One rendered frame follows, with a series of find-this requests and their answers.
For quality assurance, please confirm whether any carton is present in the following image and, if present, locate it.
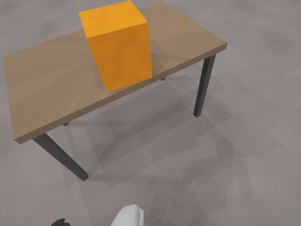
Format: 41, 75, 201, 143
79, 0, 152, 92

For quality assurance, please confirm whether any left robot thigh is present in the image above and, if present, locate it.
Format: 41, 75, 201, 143
110, 205, 144, 226

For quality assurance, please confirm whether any table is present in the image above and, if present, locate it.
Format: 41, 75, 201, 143
3, 2, 228, 181

